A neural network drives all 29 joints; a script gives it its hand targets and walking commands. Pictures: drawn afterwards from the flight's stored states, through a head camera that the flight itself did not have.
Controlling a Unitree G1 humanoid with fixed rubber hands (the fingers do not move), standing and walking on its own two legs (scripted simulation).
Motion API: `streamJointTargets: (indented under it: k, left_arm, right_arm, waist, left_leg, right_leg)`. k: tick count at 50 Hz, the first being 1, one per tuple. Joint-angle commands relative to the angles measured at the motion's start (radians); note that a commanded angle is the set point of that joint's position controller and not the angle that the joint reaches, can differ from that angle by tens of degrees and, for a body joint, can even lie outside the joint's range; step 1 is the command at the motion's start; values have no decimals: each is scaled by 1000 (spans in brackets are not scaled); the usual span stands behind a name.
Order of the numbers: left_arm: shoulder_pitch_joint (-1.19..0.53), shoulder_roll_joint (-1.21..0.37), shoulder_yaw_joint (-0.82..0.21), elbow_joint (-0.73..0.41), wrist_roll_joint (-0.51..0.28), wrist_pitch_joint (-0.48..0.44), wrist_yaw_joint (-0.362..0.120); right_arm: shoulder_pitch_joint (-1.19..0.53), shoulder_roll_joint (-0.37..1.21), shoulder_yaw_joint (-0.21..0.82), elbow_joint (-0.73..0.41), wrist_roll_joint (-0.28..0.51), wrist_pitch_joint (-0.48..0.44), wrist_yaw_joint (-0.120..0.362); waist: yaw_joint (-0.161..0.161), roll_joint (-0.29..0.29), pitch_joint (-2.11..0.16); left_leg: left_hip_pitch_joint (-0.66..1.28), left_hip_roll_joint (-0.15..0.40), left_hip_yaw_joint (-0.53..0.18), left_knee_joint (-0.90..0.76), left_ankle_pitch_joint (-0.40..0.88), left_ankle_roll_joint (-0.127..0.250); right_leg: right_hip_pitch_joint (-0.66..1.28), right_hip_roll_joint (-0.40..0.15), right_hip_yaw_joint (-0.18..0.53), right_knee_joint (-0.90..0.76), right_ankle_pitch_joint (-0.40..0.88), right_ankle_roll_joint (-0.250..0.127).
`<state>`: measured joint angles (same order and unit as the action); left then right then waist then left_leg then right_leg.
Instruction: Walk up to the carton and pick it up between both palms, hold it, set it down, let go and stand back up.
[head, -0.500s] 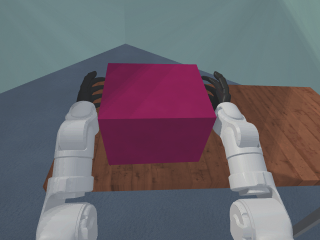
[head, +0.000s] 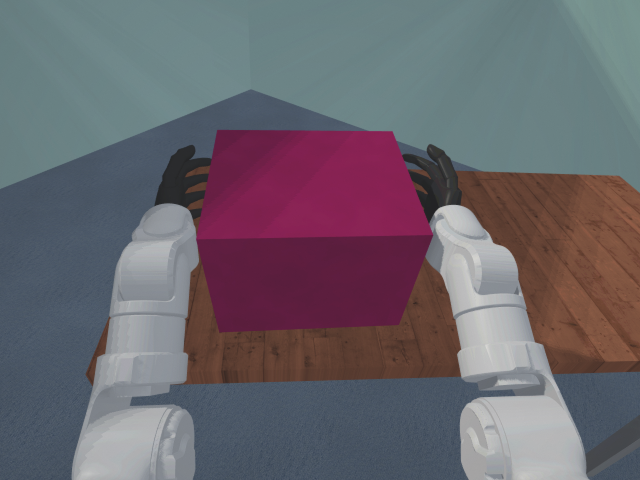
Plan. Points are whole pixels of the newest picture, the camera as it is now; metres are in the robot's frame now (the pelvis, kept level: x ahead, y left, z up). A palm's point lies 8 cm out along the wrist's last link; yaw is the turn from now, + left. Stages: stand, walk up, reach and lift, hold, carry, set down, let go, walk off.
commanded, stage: hold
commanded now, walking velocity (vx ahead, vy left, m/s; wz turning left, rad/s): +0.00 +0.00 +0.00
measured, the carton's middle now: (308, 228) +0.39 +0.02 +0.17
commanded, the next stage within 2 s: set down in 0.64 s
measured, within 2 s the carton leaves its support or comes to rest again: neither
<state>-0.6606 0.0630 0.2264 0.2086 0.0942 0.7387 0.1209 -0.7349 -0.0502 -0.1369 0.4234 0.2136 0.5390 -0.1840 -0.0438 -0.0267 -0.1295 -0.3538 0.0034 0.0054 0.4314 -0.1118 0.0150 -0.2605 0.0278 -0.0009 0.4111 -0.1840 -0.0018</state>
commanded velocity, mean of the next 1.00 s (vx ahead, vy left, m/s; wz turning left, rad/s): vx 0.00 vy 0.00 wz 0.00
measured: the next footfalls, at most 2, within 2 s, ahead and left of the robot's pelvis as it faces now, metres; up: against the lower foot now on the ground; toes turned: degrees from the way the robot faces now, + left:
none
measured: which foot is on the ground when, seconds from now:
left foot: down 0.00-1.00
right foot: down 0.00-1.00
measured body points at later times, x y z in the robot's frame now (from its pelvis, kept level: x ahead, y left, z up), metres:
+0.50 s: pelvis +0.00 +0.00 +0.00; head -0.03 +0.02 +0.45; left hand +0.39 +0.18 +0.20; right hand +0.40 -0.14 +0.21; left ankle +0.07 +0.10 -0.74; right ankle +0.02 -0.12 -0.74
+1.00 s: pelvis +0.00 +0.00 +0.00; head -0.04 +0.02 +0.45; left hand +0.40 +0.19 +0.18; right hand +0.41 -0.13 +0.19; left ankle +0.07 +0.10 -0.74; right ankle +0.02 -0.12 -0.74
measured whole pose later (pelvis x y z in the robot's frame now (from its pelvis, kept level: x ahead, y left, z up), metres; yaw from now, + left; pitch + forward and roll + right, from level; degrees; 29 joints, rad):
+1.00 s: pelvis +0.00 +0.00 +0.00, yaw +0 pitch +2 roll -1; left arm -0.68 0.06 0.33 0.39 0.16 0.56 0.06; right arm -0.82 -0.01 -0.15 0.70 0.04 0.32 -0.12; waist -0.04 -0.03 -0.13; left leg -0.35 0.00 0.01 0.43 -0.11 0.02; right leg -0.26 0.03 0.00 0.41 -0.18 0.00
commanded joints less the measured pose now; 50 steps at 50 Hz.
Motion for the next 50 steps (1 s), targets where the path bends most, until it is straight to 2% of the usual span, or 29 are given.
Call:
streamJointTargets:
  k: [1, 3, 6, 7, 12, 14, 15, 16, 18, 19, 22, 23, 24, 25, 27, 29, 30, 31, 32, 33, 34, 36, 39, 42, 46, 47, 48, 49, 50]
  left_arm:
    - [-823, -606, -504, -202, -111, -52, -210]
    - [-839, -634, -541, -227, -137, -56, -201]
    - [-823, -640, -558, -214, -146, -54, -197]
    - [-811, -622, -513, -185, -138, -59, -206]
    - [-866, -614, -500, -196, -131, -61, -210]
    - [-864, -643, -566, -296, -180, -76, -201]
    - [-833, -618, -534, -268, -143, -64, -198]
    - [-762, -584, -473, -162, -105, -44, -207]
    - [-826, -597, -491, -189, -120, -51, -219]
    - [-833, -614, -482, -207, -127, -58, -215]
    - [-837, -636, -528, -221, -149, -67, -203]
    - [-879, -625, -534, -240, -157, -66, -202]
    - [-813, -604, -511, -221, -122, -57, -202]
    - [-794, -599, -501, -206, -114, -53, -206]
    - [-831, -633, -536, -201, -132, -55, -205]
    - [-822, -614, -523, -246, -130, -58, -207]
    - [-873, -620, -515, -198, -133, -57, -206]
    - [-836, -621, -523, -221, -148, -60, -204]
    - [-796, -601, -495, -158, -113, -43, -209]
    - [-755, -508, -342, -6, -37, -33, -223]
    - [-852, -563, -366, -57, -50, -49, -221]
    - [-894, -637, -451, -165, -81, -79, -207]
    - [-895, -677, -525, -248, -131, -107, -193]
    - [-842, -629, -439, -111, -44, -134, -211]
    - [-893, -614, -311, -16, 34, -210, -231]
    - [-899, -570, -231, 74, 77, -227, -246]
    - [-867, -595, -215, 83, 95, -251, -247]
    - [-872, -615, -264, 89, 76, -267, -244]
    - [-861, -627, -254, 123, 80, -285, -230]
  right_arm:
    - [-774, 521, 438, -179, 130, -3, 123]
    - [-836, 530, 473, -276, 155, -25, 119]
    - [-774, 527, 444, -221, 128, -11, 117]
    - [-749, 538, 446, -191, 123, -4, 116]
    - [-818, 540, 446, -194, 129, -18, 116]
    - [-806, 589, 495, -288, 155, -22, 119]
    - [-763, 553, 480, -226, 156, -6, 111]
    - [-753, 540, 466, -179, 153, 9, 111]
    - [-790, 531, 439, -182, 130, -9, 121]
    - [-803, 553, 465, -219, 141, -9, 123]
    - [-810, 553, 472, -255, 141, -16, 114]
    - [-814, 544, 451, -248, 133, -16, 119]
    - [-800, 553, 473, -221, 141, -18, 117]
    - [-783, 536, 456, -203, 130, -8, 117]
    - [-789, 526, 449, -214, 126, -7, 122]
    - [-777, 568, 475, -243, 149, -15, 116]
    - [-817, 543, 457, -221, 146, -15, 116]
    - [-808, 567, 477, -272, 139, -19, 116]
    - [-771, 516, 426, -188, 127, 0, 114]
    - [-822, 523, 460, -114, 102, 16, 129]
    - [-821, 517, 443, -46, 107, -2, 151]
    - [-865, 549, 451, -97, 118, -51, 162]
    - [-847, 567, 474, -178, 128, -82, 158]
    - [-848, 575, 433, -112, 43, -131, 159]
    - [-870, 557, 282, 46, -59, -264, 212]
    - [-878, 526, 207, 112, -112, -286, 229]
    - [-897, 543, 180, 113, -128, -329, 240]
    - [-925, 528, 183, 94, -139, -375, 242]
    - [-923, 504, 154, 130, -154, -387, 253]
  waist:
    - [-75, 98, -449]
    - [-60, 131, -546]
    - [-96, 126, -517]
    - [-88, 90, -482]
    - [-64, 114, -497]
    - [-73, 99, -588]
    - [-75, 133, -560]
    - [-55, 101, -416]
    - [-70, 92, -477]
    - [-45, 93, -529]
    - [-78, 75, -521]
    - [-87, 124, -521]
    - [-60, 113, -489]
    - [-64, 73, -469]
    - [-85, 117, -502]
    - [-69, 92, -521]
    - [-65, 121, -518]
    - [-67, 72, -516]
    - [-77, 104, -426]
    - [-28, 64, -291]
    - [-36, 117, -369]
    - [-31, 156, -484]
    - [-44, 135, -577]
    - [-17, 123, -487]
    - [19, 135, -424]
    - [17, 89, -361]
    - [58, 93, -387]
    - [37, 108, -383]
    - [53, 102, -391]
  left_leg:
    - [415, -7, -27, -112, 34, -56]
    - [465, -10, -29, -91, 61, -63]
    - [444, -6, -40, -86, 45, -65]
    - [427, -12, -24, -96, 34, -53]
    - [417, -12, -24, -109, -15, -45]
    - [435, -21, -18, -81, 73, -49]
    - [451, -15, -31, -84, 85, -58]
    - [388, -20, -29, -111, 10, -43]
    - [426, -7, -20, -113, -13, -43]
    - [427, -10, -19, -109, 1, -40]
    - [431, -8, -31, -92, 44, -38]
    - [446, -13, -29, -95, 27, -50]
    - [443, -17, -24, -92, 61, -45]
    - [422, -8, -29, -103, 19, -44]
    - [426, -10, -27, -99, 23, -60]
    - [417, -20, -24, -87, 50, -42]
    - [426, -19, -22, -99, -16, -44]
    - [428, -17, -18, -99, 37, -37]
    - [410, -16, -24, -115, -23, -42]
    - [364, -26, -24, -153, -71, 6]
    - [398, -28, -19, -135, -57, -23]
    - [426, -11, -26, -101, 27, -50]
    - [525, -10, -38, -66, 171, -65]
    - [492, -13, -27, -92, 128, -48]
    - [465, -3, 5, -137, -32, -44]
    - [436, -4, 23, -165, -110, -25]
    - [424, 4, 23, -169, -113, -26]
    - [459, 3, 26, -151, -50, -42]
    - [458, 15, 15, -158, -69, -46]
  right_leg:
    - [176, 7, 4, -133, 159, 27]
    - [155, 7, 7, -138, 160, 30]
    - [152, 18, 0, -128, 172, 23]
    - [182, 5, 16, -141, 171, 26]
    - [135, 2, 10, -146, 70, 28]
    - [181, 4, 7, -115, 213, 37]
    - [180, 14, 4, -114, 230, 31]
    - [166, 9, 12, -142, 143, 36]
    - [143, 7, 2, -148, 84, 29]
    - [167, 3, 15, -141, 114, 26]
    - [150, 14, 3, -122, 174, 26]
    - [130, 3, 2, -133, 135, 27]
    - [142, 5, 8, -130, 171, 34]
    - [167, 7, 4, -137, 138, 29]
    - [172, 4, 5, -131, 162, 22]
    - [210, 0, 15, -123, 205, 31]
    - [139, 0, 7, -136, 109, 31]
    - [163, 2, 7, -135, 156, 35]
    - [115, -2, 8, -150, 103, 31]
    - [152, -5, 11, -165, 31, 45]
    - [146, 6, -2, -149, 23, 34]
    - [180, 25, -1, -114, 85, 8]
    - [159, 41, -13, -114, 174, 16]
    - [167, 18, -11, -126, 156, 23]
    - [132, -6, -23, -152, -43, 1]
    - [96, -12, -38, -163, -125, 19]
    - [132, -7, -36, -154, -149, 8]
    - [131, 0, -50, -144, -93, 5]
    - [117, 6, -57, -141, -127, 0]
